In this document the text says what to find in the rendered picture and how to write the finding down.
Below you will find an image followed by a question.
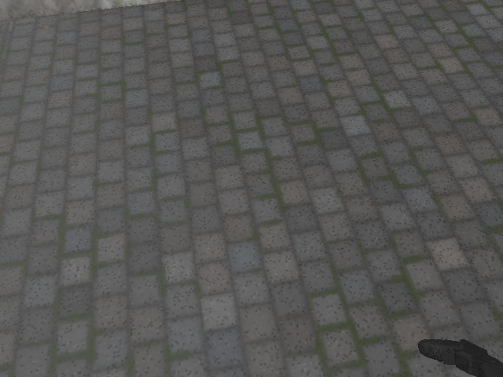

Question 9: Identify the right robot hand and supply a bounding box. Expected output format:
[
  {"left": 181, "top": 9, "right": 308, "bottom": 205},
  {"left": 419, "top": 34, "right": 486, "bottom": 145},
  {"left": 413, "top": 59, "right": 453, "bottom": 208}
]
[{"left": 418, "top": 339, "right": 503, "bottom": 377}]

